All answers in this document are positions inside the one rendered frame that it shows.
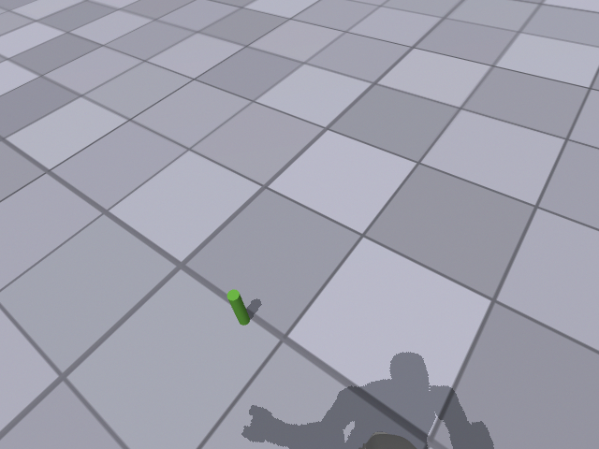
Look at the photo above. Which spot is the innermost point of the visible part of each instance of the can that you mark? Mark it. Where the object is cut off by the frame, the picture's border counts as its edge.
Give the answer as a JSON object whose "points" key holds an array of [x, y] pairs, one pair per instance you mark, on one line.
{"points": [[238, 307]]}

